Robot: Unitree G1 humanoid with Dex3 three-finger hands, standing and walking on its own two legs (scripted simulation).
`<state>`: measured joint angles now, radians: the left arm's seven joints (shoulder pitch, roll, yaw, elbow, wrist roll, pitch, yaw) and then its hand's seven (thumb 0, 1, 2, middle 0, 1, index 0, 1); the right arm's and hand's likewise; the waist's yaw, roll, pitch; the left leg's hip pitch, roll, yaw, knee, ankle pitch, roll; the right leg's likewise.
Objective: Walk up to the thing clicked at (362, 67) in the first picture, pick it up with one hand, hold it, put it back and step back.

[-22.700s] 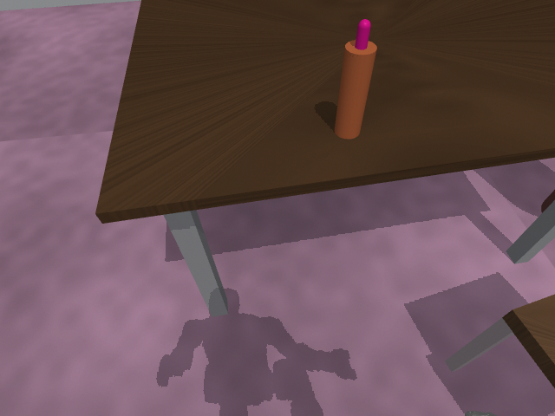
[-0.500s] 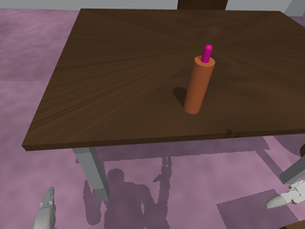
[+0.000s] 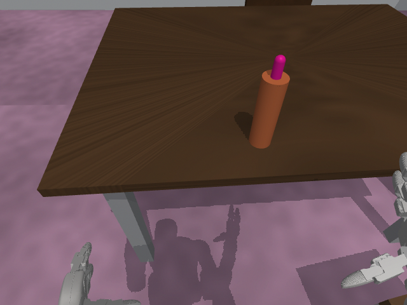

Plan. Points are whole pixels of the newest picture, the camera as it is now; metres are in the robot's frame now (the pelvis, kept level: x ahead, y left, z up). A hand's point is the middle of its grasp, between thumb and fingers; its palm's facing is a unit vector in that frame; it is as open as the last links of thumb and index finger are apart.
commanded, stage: home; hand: right
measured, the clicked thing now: (268, 104) +0.49 -0.16 +0.11
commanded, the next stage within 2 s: none
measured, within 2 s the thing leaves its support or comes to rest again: neither
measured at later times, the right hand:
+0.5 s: hand (292, 274) +0.18 -0.17 -0.09, palm faces +0.07 +0.98 -0.19, open 17.3 cm
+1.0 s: hand (314, 288) +0.16 -0.22 -0.13, palm faces -0.05 +0.93 -0.35, open 17.4 cm
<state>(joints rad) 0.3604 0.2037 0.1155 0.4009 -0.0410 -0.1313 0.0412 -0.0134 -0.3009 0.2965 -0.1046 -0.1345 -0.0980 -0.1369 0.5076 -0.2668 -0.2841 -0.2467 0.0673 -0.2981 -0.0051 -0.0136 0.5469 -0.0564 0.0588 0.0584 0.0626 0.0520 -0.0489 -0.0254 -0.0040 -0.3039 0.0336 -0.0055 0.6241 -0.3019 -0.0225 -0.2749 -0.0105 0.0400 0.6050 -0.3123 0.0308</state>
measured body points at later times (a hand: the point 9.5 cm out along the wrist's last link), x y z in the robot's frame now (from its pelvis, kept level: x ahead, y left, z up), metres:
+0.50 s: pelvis +0.01 +0.00 -0.01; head +0.04 -0.01 +0.44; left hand +0.18 +0.23 -0.08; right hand +0.17 -0.22 -0.08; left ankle +0.02 +0.13 -0.73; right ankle +0.01 -0.14 -0.73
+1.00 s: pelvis +0.02 -0.01 -0.02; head +0.02 +0.00 +0.43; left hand +0.15 +0.27 -0.12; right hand +0.16 -0.27 -0.10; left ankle +0.02 +0.13 -0.73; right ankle +0.01 -0.14 -0.73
